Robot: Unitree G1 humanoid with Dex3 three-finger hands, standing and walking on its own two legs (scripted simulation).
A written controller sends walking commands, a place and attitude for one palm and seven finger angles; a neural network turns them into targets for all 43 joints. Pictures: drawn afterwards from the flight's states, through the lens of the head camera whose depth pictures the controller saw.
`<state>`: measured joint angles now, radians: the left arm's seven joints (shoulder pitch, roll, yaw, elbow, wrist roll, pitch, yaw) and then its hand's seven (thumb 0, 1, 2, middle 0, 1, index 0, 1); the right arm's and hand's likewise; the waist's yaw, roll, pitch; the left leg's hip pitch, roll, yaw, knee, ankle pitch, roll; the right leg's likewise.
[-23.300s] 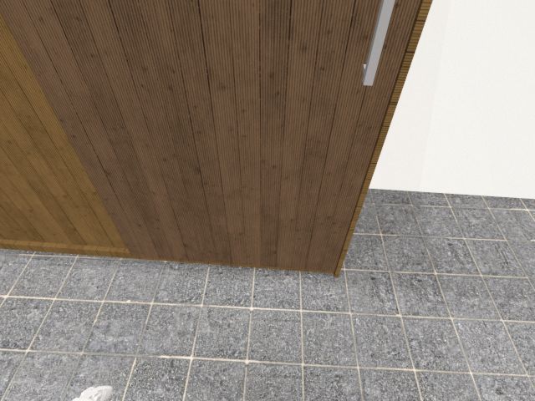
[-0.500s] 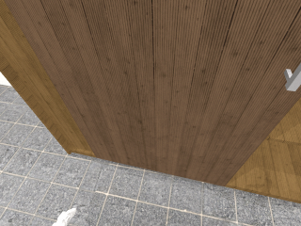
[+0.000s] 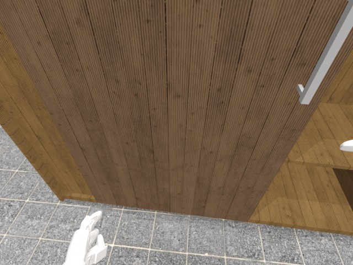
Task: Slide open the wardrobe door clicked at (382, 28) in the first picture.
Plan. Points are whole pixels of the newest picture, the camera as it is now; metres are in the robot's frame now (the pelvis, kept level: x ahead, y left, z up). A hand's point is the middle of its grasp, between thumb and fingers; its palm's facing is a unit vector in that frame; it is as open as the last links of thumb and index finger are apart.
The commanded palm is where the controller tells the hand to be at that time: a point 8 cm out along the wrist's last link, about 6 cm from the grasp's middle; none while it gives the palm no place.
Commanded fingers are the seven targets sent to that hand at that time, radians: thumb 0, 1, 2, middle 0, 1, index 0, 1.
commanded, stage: slip the hand off the handle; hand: right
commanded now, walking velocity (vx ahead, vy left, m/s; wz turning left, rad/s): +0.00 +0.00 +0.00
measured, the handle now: (323, 53) +0.49 -0.32 +0.27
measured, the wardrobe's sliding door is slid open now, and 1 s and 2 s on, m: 0.62 0.62 0.62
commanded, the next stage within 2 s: draw the hand back to the body in 0.60 s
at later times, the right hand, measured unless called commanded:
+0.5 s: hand out of the picture +0.32 -0.35 +0.24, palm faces +0.41 +0.90 -0.12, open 14.7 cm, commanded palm +0.27 -0.39 +0.23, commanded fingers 0.00 0.55 -0.20 0.25 1.15 0.25 1.15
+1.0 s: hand out of the picture +0.28 -0.33 +0.22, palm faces +0.15 +0.99 -0.07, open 14.7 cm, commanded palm +0.24 -0.37 +0.22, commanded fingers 0.00 0.55 -0.20 0.25 1.15 0.25 1.15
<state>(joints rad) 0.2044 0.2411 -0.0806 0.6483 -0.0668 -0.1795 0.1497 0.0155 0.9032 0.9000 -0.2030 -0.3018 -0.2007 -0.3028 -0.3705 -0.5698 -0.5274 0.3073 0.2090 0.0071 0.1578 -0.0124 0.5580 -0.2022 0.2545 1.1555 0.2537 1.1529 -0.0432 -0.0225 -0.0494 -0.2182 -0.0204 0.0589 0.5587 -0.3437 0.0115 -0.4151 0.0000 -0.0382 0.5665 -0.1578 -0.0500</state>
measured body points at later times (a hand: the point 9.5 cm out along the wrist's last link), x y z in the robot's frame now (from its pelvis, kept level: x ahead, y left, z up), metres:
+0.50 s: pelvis +0.02 +0.02 +0.00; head +0.01 +0.02 +0.45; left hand +0.16 +0.28 -0.09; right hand +0.29 -0.39 +0.24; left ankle -0.03 +0.11 -0.73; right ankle +0.09 -0.08 -0.73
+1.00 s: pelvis +0.02 -0.01 +0.00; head -0.01 -0.01 +0.45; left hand +0.24 +0.20 -0.04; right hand +0.27 -0.38 +0.22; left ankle -0.03 +0.11 -0.73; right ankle +0.09 -0.08 -0.73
